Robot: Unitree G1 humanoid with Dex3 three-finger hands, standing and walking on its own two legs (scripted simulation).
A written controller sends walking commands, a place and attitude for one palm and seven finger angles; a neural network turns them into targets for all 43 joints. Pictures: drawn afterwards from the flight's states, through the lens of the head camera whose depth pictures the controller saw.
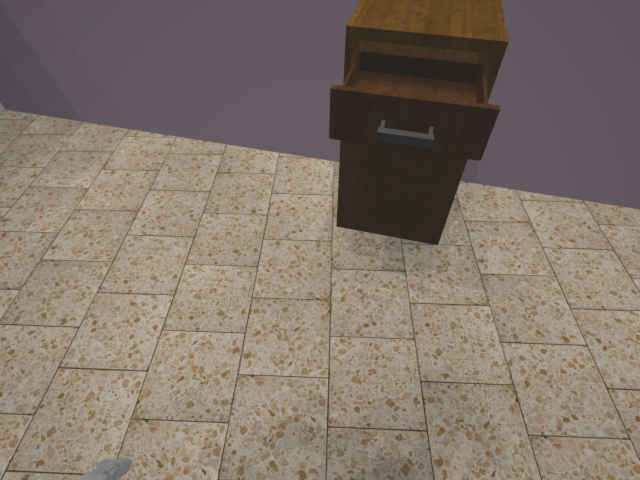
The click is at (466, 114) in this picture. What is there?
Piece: drawer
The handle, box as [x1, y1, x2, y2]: [376, 120, 433, 147]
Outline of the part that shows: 378,127 376,134 377,140 425,147 431,147 432,145 433,127 429,127 429,131 427,134 384,128 383,127 385,120 382,120 380,126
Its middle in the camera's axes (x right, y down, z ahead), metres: +0.20 -0.26 +0.94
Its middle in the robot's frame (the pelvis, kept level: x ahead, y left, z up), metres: +0.88 -0.16 -0.05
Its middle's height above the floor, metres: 0.72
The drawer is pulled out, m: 0.30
